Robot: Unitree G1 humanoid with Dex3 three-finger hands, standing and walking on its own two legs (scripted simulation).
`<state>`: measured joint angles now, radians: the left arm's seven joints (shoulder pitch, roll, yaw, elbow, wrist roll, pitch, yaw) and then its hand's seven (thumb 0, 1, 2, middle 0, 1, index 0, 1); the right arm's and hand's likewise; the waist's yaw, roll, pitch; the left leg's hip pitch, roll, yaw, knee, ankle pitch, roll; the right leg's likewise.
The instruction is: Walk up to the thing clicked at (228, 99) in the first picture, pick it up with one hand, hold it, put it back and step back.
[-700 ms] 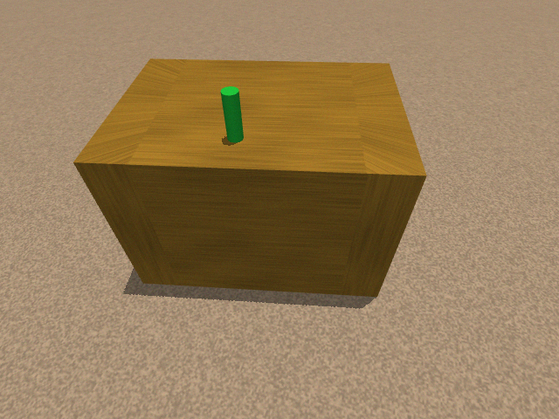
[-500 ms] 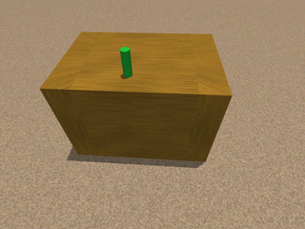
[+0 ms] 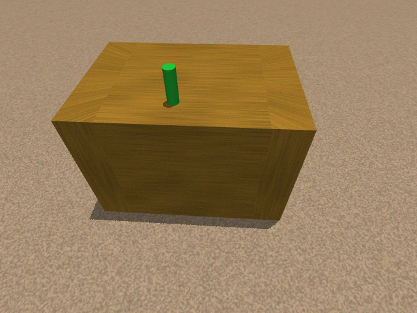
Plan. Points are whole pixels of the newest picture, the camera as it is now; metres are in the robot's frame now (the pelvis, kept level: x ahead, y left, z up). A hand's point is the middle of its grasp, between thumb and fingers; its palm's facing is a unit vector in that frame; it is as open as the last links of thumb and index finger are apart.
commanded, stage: stand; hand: left
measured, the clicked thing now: (171, 85) +0.90 +0.16 -0.06
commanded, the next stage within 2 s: walk up in 0.42 s
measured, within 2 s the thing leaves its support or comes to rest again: neither
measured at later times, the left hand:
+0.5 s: hand out of the picture +0.08 +0.26 -0.16, palm faces -0.03 -0.94 -0.34, open 7.4 cm
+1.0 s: hand (110, 308) +0.18 +0.23 -0.14, palm faces -0.06 -0.92 -0.39, open 7.4 cm
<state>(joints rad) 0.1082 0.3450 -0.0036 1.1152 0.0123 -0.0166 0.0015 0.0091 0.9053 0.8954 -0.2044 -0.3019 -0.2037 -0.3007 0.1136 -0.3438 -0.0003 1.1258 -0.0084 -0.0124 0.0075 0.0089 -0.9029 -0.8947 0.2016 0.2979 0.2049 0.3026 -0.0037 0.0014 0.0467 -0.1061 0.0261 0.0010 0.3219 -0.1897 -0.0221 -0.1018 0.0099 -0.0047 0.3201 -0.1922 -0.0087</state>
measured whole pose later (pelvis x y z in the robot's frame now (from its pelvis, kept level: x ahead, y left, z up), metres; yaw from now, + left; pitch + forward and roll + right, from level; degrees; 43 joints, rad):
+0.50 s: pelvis +0.01 +0.00 +0.00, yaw -1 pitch -2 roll +0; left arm 0.16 0.36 0.03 1.06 0.03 -0.02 -0.03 0.01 0.90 0.90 -0.21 -0.30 -0.20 -0.30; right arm 0.15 -0.35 -0.03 1.07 -0.03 -0.03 0.03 0.01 -0.90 -0.89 0.20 0.30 0.21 0.30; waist 0.01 0.00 0.03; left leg -0.13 0.02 0.01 0.43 -0.34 0.02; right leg -0.14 0.01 0.01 0.44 -0.33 -0.03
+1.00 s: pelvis +0.13 -0.04 -0.01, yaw -3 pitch -4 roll -1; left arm 0.34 0.38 0.05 0.86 0.02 -0.07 -0.03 0.01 0.90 0.90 -0.21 -0.30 -0.21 -0.30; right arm 0.26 -0.41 -0.08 0.89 -0.02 -0.01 0.07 0.01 -0.90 -0.90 0.20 0.30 0.20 0.30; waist 0.01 0.05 0.11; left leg -0.48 0.05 -0.05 0.79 -0.24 0.00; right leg -0.01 0.05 -0.04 0.38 -0.31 -0.05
